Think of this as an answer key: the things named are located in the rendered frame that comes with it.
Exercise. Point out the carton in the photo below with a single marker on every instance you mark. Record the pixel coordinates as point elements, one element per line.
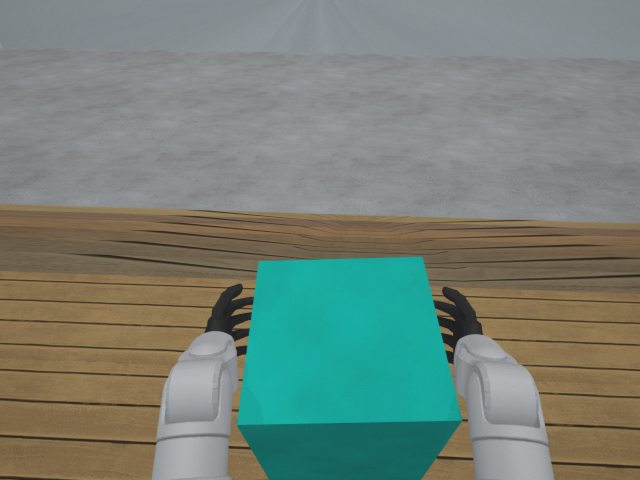
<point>346,375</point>

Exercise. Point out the robot right forearm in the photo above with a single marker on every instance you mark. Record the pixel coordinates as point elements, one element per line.
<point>505,417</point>

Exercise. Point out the robot right hand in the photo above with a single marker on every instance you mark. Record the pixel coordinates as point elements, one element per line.
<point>465,319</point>

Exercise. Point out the robot left forearm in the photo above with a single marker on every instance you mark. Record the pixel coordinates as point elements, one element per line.
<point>196,410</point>

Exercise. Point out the robot left hand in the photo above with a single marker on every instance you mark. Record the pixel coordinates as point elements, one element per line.
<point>221,319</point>

